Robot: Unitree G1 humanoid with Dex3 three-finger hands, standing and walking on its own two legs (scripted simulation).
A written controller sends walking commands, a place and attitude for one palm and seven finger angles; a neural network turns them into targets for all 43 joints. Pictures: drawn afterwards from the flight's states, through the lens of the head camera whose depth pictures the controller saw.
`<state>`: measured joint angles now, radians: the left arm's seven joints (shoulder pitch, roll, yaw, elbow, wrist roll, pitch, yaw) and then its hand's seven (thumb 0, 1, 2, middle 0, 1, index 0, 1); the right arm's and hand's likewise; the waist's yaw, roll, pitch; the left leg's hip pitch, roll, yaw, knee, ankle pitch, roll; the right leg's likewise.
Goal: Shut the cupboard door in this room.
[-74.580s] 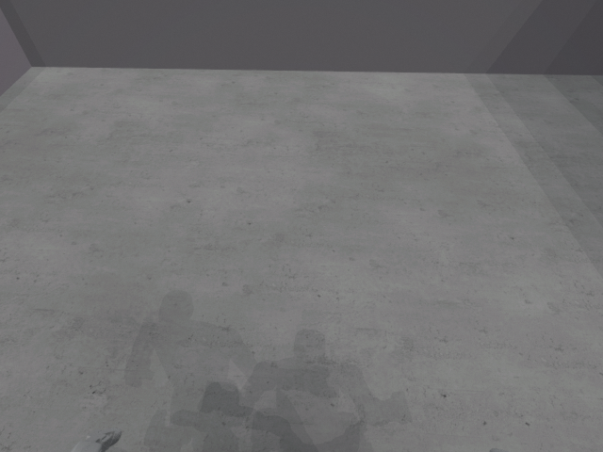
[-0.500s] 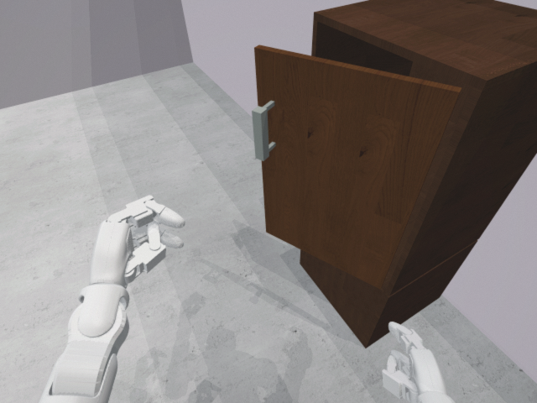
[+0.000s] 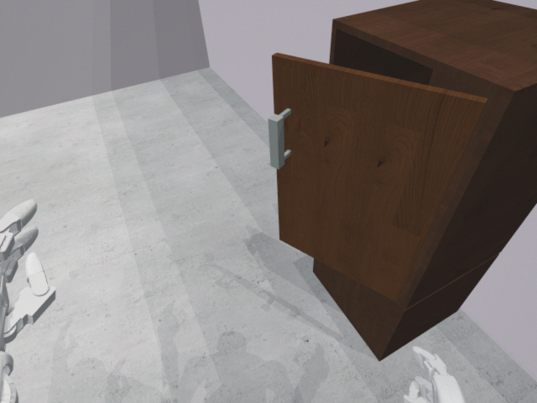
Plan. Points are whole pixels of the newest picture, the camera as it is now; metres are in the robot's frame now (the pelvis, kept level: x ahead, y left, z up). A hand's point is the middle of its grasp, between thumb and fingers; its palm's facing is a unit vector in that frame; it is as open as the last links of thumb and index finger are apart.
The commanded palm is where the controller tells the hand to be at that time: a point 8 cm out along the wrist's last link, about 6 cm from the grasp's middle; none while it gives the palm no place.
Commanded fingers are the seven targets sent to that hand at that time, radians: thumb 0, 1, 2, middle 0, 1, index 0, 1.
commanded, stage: draw the hand back to the body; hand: left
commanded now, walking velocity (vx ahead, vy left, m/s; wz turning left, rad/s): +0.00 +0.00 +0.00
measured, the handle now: (282, 138) +0.65 +0.06 +0.06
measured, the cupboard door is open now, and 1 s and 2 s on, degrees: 26 26 26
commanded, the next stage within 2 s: step back with the hand held close in 0.24 s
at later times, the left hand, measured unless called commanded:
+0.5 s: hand (66, 280) +0.20 +0.27 +0.16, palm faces +0.46 -0.76 -0.46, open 7.4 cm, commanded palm +0.14 +0.30 +0.17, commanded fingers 0.00 0.90 0.90 -0.20 -0.30 -0.20 -0.30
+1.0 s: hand (23, 345) +0.12 +0.28 +0.15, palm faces +0.42 -0.79 -0.44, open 7.4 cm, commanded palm +0.06 +0.31 +0.17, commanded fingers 0.00 0.90 0.90 -0.20 -0.30 -0.20 -0.30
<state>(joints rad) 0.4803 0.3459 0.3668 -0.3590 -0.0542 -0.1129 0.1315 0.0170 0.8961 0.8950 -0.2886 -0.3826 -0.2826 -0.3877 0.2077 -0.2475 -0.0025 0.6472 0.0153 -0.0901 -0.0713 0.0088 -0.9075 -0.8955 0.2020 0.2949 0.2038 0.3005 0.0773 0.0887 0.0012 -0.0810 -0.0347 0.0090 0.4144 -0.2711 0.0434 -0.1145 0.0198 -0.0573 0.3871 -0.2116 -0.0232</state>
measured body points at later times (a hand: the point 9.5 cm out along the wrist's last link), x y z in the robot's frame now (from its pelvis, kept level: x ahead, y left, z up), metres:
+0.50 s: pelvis -0.01 +0.00 +0.00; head +0.00 -0.02 +0.45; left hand +0.17 +0.31 +0.18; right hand +0.17 -0.23 -0.09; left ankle -0.02 +0.09 -0.74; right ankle +0.00 -0.10 -0.74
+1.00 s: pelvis -0.10 +0.02 -0.02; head -0.09 +0.02 +0.43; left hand +0.10 +0.32 +0.17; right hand +0.07 -0.22 -0.09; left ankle -0.03 +0.09 -0.74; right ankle -0.07 -0.11 -0.74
